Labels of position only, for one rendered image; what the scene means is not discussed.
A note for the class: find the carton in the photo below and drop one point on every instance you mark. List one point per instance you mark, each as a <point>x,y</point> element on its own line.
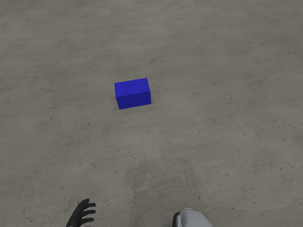
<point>133,93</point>

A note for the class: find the robot right thigh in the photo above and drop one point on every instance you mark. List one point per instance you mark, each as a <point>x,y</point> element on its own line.
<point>191,218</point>

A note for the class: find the left robot hand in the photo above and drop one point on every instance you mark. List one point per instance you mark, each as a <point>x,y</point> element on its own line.
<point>76,220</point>

